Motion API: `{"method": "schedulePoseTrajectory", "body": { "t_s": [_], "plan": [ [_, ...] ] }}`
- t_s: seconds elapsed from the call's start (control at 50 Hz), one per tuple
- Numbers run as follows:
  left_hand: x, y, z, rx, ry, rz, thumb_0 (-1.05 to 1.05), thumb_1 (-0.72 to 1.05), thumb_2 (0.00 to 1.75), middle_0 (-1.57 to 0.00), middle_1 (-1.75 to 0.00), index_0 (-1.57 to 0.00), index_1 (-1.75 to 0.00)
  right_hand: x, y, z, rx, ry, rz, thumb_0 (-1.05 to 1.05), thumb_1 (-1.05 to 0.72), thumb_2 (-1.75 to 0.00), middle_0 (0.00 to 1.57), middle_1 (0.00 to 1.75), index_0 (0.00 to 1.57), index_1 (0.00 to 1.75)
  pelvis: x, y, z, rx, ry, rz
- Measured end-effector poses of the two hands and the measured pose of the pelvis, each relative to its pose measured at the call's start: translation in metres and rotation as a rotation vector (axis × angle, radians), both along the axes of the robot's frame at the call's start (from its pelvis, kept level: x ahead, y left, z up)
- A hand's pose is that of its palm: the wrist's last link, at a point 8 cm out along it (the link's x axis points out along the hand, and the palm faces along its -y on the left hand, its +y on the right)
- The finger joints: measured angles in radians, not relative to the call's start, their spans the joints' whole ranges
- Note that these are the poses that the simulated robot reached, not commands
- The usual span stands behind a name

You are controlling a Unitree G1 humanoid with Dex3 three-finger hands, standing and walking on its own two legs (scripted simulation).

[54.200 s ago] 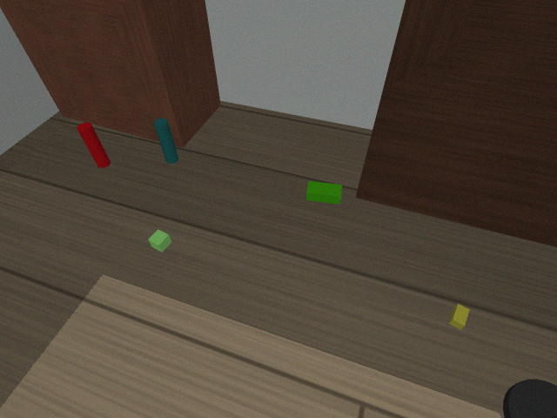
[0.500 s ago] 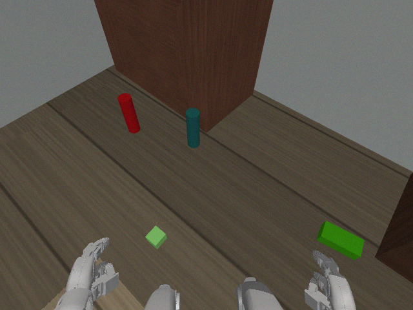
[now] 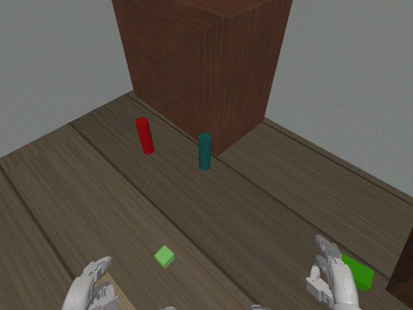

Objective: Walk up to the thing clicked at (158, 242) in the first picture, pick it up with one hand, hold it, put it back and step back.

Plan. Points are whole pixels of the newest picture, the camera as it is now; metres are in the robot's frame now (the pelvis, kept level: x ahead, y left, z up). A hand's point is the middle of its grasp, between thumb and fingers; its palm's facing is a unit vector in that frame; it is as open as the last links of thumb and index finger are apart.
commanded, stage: home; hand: left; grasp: from above
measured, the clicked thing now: (164, 256) +0.45 +0.18 -0.69
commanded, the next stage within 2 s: stand in 1.68 s
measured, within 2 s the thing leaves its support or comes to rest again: neither
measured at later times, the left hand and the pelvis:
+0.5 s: hand (115, 303) +0.16 +0.18 -0.04, palm faces +0.05 -0.98 -0.20, open 7.5 cm; pelvis +0.00 +0.00 +0.00, yaw +0 degrees
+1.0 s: hand (116, 297) +0.17 +0.18 -0.04, palm faces +0.04 -0.98 -0.21, open 7.4 cm; pelvis +0.00 +0.00 +0.00, yaw +0 degrees
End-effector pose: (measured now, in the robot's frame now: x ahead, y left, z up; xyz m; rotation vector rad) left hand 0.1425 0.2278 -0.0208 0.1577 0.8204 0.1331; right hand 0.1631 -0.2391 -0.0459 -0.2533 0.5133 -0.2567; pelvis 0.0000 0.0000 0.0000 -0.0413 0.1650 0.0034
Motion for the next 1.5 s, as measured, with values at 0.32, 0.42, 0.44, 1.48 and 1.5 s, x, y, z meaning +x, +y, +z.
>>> {"method": "schedulePoseTrajectory", "body": {
  "t_s": [0.32,0.42,0.44,1.48,1.5],
  "plan": [
    [-0.001,-0.002,0.003,0.011,-0.004,-0.004,0.01,0.85,0.87,-0.2,-0.29,-0.2,-0.29,-0.026,-0.003,-0.014,0.014,0.066,-0.028,0.02,-0.9,-0.9,0.2,0.3,0.2,0.3,-0.004,-0.001,0.0,0.002,-0.004,-0.004],
    [-0.001,-0.002,0.002,0.011,-0.003,-0.011,0.01,0.87,0.88,-0.2,-0.3,-0.2,-0.29,-0.028,-0.005,-0.014,0.007,0.063,-0.034,0.02,-0.9,-0.9,0.2,0.3,0.2,0.3,-0.005,-0.001,0.0,0.003,-0.004,-0.007],
    [-0.001,-0.002,0.002,0.011,-0.002,-0.012,0.01,0.87,0.89,-0.2,-0.3,-0.2,-0.29,-0.028,-0.005,-0.013,0.006,0.06,-0.035,0.02,-0.9,-0.9,0.2,0.3,0.2,0.3,-0.005,-0.001,0.0,0.003,-0.004,-0.007],
    [0.008,-0.003,0.003,0.018,-0.008,-0.016,0.01,0.9,0.9,-0.2,-0.3,-0.2,-0.3,-0.01,-0.008,-0.013,0.006,0.056,-0.026,0.02,-0.9,-0.89,0.2,0.3,0.2,0.3,0.005,-0.003,-0.002,0.0,0.012,-0.005],
    [0.007,-0.003,0.003,0.018,-0.009,-0.014,0.01,0.9,0.9,-0.2,-0.3,-0.2,-0.29,-0.01,-0.008,-0.013,0.006,0.056,-0.027,0.02,-0.9,-0.89,0.2,0.3,0.2,0.3,0.005,-0.003,-0.002,0.0,0.011,-0.005]
  ]
}}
